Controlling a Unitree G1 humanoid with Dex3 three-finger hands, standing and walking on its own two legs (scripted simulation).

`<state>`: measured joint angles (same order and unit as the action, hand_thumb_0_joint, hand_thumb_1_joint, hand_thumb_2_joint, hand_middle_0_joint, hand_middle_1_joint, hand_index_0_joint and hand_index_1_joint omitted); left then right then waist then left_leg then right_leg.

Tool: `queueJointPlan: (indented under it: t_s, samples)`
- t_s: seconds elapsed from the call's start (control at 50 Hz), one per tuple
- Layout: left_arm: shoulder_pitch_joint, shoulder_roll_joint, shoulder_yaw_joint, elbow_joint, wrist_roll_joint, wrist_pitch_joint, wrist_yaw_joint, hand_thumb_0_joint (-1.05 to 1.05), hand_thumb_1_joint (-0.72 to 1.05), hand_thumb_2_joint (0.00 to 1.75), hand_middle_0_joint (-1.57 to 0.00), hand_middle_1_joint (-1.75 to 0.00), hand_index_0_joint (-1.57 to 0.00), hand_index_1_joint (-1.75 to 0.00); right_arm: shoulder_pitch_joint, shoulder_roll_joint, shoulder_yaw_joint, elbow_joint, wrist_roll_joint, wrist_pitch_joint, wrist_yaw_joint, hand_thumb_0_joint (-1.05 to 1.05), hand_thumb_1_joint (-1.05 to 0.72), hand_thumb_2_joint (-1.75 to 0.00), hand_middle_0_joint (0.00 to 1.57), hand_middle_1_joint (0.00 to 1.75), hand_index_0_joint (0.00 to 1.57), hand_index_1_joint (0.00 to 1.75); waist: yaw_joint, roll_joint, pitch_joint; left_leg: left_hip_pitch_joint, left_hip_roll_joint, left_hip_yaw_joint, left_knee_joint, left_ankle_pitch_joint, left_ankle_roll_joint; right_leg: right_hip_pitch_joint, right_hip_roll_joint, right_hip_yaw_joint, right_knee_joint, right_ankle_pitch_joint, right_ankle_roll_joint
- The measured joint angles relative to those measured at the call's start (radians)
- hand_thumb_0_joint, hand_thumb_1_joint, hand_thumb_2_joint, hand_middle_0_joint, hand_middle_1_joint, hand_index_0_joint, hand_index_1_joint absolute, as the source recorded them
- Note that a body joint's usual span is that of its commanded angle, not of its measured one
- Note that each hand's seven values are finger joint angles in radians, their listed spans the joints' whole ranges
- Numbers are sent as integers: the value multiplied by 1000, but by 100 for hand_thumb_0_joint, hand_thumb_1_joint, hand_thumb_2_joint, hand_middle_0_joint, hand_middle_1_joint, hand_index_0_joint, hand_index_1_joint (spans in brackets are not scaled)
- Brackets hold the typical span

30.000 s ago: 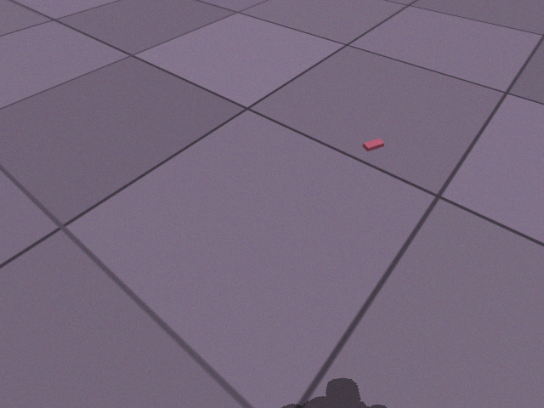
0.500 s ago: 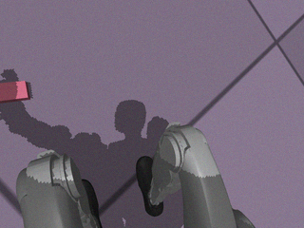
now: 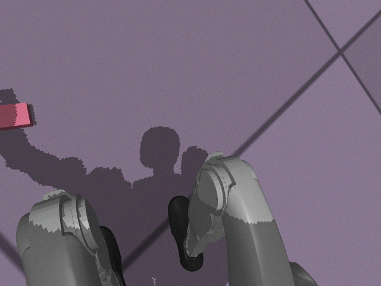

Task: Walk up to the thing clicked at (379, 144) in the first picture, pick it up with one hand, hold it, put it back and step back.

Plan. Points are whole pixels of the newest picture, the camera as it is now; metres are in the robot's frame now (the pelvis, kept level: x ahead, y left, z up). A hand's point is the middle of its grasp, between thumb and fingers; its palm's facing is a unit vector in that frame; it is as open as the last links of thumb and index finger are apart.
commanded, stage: rise first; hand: left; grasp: from above
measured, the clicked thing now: (0, 118) +0.49 +0.32 -0.30
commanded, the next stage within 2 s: none
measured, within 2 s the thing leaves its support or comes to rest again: neither
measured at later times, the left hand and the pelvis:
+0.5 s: hand out of the picture +0.45 +0.37 -0.19, palm faces -0.48 -0.09 -0.87, open 13.4 cm; pelvis +0.00 +0.00 +0.00, yaw +0 degrees
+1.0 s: hand out of the picture +0.45 +0.37 -0.19, palm faces -0.47 -0.09 -0.88, open 13.6 cm; pelvis +0.00 +0.00 +0.00, yaw +0 degrees
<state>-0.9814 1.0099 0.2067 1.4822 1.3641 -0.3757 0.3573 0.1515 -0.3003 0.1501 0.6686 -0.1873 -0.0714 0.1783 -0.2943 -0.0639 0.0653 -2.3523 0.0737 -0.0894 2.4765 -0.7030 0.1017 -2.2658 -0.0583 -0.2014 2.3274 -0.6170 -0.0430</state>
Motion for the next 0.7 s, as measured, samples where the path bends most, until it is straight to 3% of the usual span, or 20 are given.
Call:
queueJointPlan:
  t_s: [0.6,0.7]
  samples:
    - [24,4,3,-25,-19,-7,-14,0,-38,91,-24,-75,-22,-78,9,-3,4,-5,-2,-6,11,0,-89,-89,20,30,20,30,5,-5,5,-1,-3,-3,3,-2,-1,0,4,-1,0,0,3]
    - [8,7,1,-6,-2,-14,3,0,-39,92,-23,-76,-21,-79,4,-4,5,-3,-5,-7,11,0,-89,-89,20,30,20,30,2,-8,0,0,-5,-5,5,-6,-4,0,4,-2,3,-4,1]
